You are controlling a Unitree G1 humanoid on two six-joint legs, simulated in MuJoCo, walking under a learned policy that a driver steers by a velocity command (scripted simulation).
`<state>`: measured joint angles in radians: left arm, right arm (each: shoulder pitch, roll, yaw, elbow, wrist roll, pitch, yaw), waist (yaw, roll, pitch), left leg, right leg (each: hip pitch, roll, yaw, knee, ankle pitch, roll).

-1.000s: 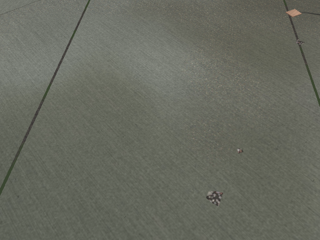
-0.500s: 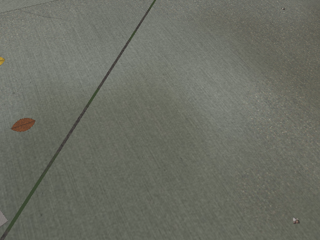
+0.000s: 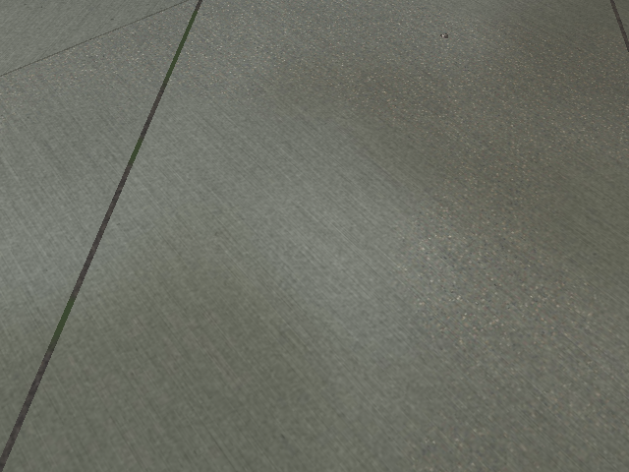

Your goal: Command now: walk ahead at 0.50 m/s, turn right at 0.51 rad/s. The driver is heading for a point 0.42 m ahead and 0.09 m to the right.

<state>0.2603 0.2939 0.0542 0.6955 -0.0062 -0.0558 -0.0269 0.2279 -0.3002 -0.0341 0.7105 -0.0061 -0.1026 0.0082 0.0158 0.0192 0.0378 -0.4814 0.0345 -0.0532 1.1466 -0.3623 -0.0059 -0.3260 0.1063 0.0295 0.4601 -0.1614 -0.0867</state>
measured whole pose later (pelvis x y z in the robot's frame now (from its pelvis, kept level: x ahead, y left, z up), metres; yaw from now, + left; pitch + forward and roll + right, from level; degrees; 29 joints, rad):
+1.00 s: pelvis +0.21 -0.01 +0.00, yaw -26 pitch +0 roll +0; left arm 0.14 0.22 0.02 0.69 0.01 0.01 0.01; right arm 0.16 -0.29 -0.06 0.84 0.00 0.03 -0.02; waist -0.01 0.03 0.02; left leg -0.29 0.05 -0.01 0.65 -0.34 -0.08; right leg -0.26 0.05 0.01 0.49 -0.23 -0.05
